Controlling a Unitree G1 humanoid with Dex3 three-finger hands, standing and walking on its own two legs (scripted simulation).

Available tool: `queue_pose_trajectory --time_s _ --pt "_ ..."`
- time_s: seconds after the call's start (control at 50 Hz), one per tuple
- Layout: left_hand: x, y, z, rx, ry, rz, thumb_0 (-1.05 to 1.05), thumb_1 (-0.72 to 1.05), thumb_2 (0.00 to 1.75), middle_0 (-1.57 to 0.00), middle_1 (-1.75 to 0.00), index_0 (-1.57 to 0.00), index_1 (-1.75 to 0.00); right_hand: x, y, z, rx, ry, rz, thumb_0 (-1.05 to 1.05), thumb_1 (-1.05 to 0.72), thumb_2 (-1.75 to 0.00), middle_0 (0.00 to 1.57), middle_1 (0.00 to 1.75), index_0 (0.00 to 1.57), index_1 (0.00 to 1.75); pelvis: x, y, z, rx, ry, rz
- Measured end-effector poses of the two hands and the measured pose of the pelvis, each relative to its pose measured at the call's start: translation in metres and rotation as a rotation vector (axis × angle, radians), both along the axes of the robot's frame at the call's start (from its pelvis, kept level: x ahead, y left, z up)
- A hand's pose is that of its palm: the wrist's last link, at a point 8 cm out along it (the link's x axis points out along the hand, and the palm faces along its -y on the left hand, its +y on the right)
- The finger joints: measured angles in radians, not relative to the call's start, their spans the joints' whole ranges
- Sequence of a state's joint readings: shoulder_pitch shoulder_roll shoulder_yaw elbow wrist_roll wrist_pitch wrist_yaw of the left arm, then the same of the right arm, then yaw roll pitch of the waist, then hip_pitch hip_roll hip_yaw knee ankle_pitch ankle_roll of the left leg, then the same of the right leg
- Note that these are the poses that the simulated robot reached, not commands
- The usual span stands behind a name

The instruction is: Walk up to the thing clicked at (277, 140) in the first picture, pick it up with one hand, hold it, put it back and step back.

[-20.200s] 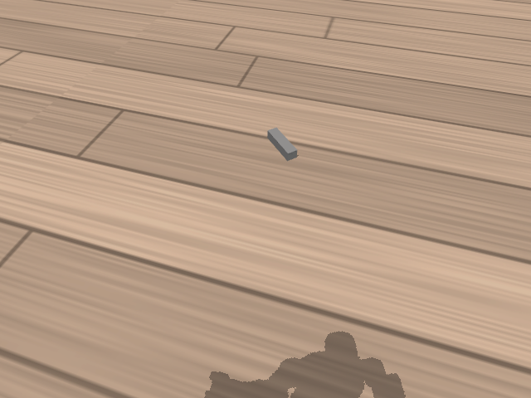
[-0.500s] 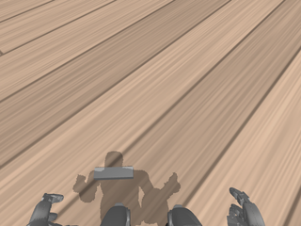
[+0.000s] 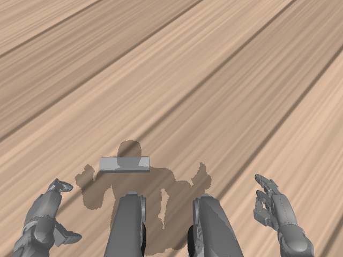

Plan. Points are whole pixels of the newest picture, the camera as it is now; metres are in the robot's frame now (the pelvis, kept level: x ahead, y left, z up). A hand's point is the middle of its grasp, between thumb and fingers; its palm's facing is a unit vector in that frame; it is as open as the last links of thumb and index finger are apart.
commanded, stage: rise first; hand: left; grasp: from above
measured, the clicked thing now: (125, 165) +0.43 +0.19 -0.55
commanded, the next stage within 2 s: none
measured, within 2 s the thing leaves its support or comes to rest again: neither
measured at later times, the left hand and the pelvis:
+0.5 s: hand (90, 184) +0.31 +0.27 -0.32, palm faces -0.47 -0.24 -0.85, open 14.2 cm; pelvis -0.06 +0.00 -0.17, yaw -4 degrees
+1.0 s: hand (99, 174) +0.36 +0.27 -0.39, palm faces -0.46 -0.05 -0.89, open 14.2 cm; pelvis -0.06 +0.00 -0.22, yaw -6 degrees
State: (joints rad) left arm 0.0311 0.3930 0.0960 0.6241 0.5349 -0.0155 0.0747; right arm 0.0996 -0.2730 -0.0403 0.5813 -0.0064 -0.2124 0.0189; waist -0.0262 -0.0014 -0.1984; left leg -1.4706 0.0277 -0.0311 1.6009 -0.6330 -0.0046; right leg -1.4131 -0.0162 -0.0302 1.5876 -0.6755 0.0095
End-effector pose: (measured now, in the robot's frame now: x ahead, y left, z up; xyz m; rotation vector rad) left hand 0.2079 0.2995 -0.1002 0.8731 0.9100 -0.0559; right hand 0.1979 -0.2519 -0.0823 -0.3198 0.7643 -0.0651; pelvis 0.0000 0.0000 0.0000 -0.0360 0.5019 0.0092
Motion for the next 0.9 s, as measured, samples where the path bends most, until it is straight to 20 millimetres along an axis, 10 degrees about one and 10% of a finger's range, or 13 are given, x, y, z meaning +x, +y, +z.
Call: queue_pose_trajectory --time_s 0.36,0.6,0.9 --pt "0.087 -0.018 -0.132 0.249 -0.151 -0.359 0.00 -0.56 1.04 -0.08 -1.02 -0.06 -1.04 -0.116 -0.020 -0.179 0.001 0.329 -0.096 0.01 -0.90 -0.90 0.21 0.30 0.20 0.30 -0.052 -0.005 -0.139 -0.017 0.077 -0.034" --pt "0.122 -0.020 -0.179 0.329 -0.183 -0.515 0.00 -0.56 1.06 -0.08 -1.01 -0.06 -1.02 -0.182 -0.027 -0.213 -0.047 0.489 -0.157 0.00 -0.90 -0.90 0.21 0.30 0.20 0.30 -0.062 -0.002 -0.184 -0.041 0.066 -0.047" --pt "0.150 -0.028 -0.224 0.388 -0.219 -0.625 0.00 -0.55 1.04 -0.08 -0.97 -0.07 -0.99 -0.181 -0.025 -0.240 -0.076 0.542 -0.143 0.00 -0.90 -0.90 0.21 0.30 0.20 0.30 -0.058 0.003 -0.217 -0.059 0.073 -0.059"
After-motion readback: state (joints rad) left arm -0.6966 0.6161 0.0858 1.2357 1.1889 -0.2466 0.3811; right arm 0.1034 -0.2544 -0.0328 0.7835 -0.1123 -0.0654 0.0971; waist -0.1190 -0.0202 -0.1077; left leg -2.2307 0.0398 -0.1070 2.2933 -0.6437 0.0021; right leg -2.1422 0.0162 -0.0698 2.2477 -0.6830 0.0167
